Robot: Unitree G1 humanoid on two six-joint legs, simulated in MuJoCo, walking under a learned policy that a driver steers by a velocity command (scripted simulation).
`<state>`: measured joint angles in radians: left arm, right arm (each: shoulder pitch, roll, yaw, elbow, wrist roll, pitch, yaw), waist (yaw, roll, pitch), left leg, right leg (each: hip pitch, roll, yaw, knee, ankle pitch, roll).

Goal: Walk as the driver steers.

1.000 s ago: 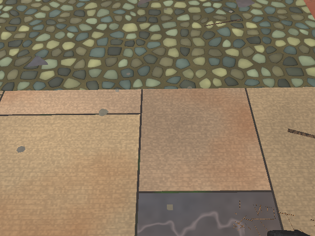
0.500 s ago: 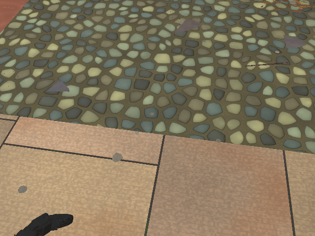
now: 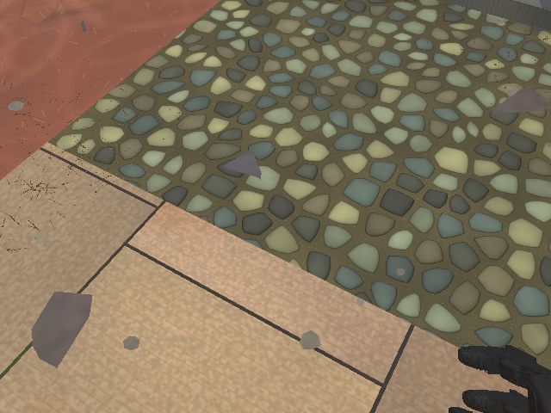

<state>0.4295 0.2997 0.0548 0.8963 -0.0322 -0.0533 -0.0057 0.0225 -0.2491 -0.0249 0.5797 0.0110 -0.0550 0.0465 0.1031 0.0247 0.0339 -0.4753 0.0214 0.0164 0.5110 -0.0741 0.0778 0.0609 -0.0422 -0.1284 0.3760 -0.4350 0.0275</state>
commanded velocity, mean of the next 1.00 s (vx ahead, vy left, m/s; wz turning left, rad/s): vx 0.50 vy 0.00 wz -0.45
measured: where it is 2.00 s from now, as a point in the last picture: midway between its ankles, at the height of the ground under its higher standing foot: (466, 239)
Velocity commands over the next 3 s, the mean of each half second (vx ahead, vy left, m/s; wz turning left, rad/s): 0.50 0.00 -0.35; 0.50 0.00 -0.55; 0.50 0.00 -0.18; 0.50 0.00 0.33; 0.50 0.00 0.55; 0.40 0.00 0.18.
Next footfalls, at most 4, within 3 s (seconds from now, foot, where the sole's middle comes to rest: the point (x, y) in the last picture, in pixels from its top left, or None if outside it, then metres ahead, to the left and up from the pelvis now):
0.52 right None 0.41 -0.17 -0.76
1.00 left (357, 303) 0.75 -0.10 -0.76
1.52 right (494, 289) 0.83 -0.47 -0.76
2.06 left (455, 183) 1.20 -0.40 -0.76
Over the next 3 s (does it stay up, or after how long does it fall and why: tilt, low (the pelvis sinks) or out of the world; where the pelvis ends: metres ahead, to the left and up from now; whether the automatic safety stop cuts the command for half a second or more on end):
stays up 1.50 -0.54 0.00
